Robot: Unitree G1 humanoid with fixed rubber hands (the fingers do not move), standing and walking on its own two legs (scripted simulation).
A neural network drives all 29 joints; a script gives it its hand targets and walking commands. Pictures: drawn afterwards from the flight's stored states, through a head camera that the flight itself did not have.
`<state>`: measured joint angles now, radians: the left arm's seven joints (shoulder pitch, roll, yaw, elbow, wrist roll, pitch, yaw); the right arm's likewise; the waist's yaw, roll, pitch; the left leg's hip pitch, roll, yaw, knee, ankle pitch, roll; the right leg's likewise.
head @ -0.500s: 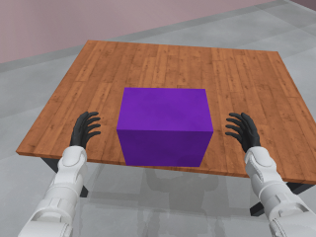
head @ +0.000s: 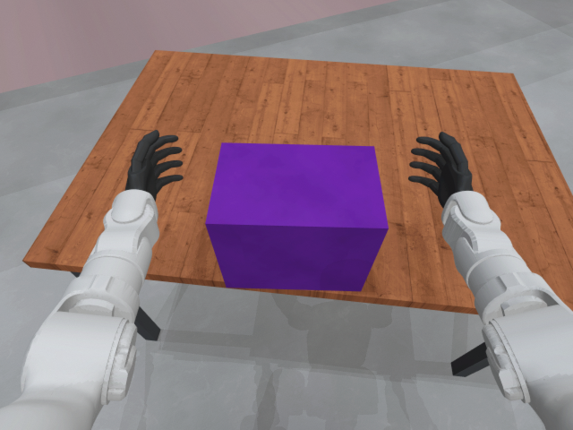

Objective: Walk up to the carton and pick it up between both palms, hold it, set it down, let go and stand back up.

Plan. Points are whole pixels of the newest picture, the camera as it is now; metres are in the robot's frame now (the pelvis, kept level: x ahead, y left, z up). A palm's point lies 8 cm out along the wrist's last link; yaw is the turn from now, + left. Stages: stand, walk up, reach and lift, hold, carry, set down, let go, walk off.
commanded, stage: reach and lift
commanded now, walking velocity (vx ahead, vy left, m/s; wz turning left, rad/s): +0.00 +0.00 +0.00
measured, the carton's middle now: (295, 221) +0.46 +0.00 -0.03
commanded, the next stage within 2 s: none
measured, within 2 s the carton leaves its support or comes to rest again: neither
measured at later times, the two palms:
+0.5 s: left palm (154, 215) +0.43 +0.22 +0.02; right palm (428, 206) +0.44 -0.21 +0.03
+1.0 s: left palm (175, 227) +0.44 +0.20 -0.02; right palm (417, 223) +0.44 -0.20 -0.02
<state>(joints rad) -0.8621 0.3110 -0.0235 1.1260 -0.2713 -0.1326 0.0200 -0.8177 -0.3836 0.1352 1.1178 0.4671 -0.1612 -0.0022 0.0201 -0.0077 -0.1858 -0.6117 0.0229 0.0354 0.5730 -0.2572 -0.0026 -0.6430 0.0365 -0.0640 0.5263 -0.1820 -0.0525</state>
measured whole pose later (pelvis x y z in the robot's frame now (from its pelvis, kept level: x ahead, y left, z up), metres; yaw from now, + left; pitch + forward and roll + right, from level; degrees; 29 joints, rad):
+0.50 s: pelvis +0.00 +0.00 -0.01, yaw +2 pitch +24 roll +0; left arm -0.95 0.30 -0.03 1.42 -0.25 -0.34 0.00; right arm -0.90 -0.32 0.14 1.32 0.45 -0.29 -0.02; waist 0.00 -0.03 -0.22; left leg -0.78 0.01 0.01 0.60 -0.24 -0.01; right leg -0.81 0.02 -0.09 0.56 -0.18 -0.06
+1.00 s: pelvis -0.01 +0.00 -0.04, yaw +0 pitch +33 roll +1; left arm -0.93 0.26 0.02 1.37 -0.27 -0.45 0.01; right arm -0.90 -0.31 0.14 1.24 0.40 -0.41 -0.07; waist 0.02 0.01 -0.29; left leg -1.06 0.02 0.05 0.83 -0.33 0.00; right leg -1.11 0.02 -0.05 0.80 -0.26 -0.05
